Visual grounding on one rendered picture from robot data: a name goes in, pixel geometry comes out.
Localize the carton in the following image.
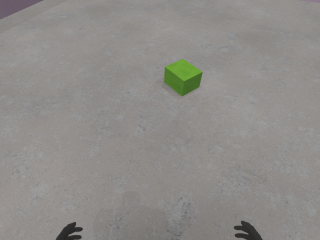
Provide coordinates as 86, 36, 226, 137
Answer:
164, 59, 203, 96

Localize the right robot hand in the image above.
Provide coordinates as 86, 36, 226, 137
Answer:
234, 220, 263, 240

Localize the left robot hand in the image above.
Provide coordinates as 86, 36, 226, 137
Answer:
56, 222, 83, 240

